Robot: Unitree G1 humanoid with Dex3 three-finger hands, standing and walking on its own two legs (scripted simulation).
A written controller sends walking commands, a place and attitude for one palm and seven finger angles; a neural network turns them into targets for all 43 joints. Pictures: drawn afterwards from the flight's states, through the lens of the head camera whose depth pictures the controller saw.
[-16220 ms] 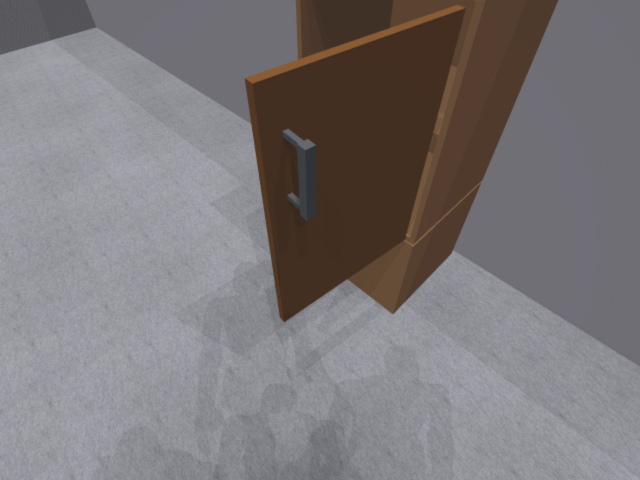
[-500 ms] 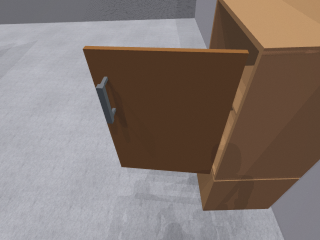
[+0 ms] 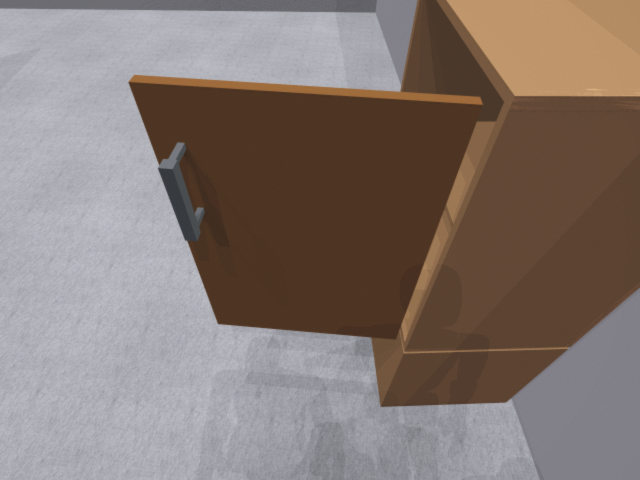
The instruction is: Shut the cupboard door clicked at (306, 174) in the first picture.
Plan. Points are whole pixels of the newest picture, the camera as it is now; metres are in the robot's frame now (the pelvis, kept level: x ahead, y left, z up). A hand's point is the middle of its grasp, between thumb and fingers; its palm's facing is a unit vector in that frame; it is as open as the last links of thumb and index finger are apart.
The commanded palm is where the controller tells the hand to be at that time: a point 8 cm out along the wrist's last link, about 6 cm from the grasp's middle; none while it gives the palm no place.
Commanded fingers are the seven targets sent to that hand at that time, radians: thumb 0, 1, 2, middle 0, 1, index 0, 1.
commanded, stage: come to a stop and stand still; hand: left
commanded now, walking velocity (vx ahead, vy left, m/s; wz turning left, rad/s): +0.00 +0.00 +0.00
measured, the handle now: (186, 194) +0.46 +0.22 +0.09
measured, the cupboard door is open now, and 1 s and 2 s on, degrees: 83 83 83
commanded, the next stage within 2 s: look again from close up in 0.12 s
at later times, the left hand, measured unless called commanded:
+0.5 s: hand out of the picture +0.00 +0.16 -0.18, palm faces +0.02 -0.98 -0.18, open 7.3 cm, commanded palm none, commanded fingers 0.00 0.90 0.90 -0.20 -0.30 -0.20 -0.30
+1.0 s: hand (175, 449) +0.16 +0.19 -0.04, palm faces +0.24 -0.95 -0.19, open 7.1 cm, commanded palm +0.10 +0.21 -0.05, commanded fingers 0.00 0.90 0.90 -0.37 -0.48 -0.37 -0.48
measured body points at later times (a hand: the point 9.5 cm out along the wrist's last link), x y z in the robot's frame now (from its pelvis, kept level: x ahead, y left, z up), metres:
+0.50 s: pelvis +0.00 +0.00 +0.00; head +0.02 +0.00 +0.45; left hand +0.00 +0.21 -0.16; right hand +0.00 -0.22 -0.16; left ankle -0.04 +0.06 -0.74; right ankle -0.01 -0.11 -0.74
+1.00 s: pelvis -0.01 -0.01 -0.01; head -0.01 -0.03 +0.44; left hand +0.15 +0.24 -0.03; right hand +0.06 -0.26 -0.14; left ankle -0.04 +0.06 -0.74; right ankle -0.01 -0.11 -0.74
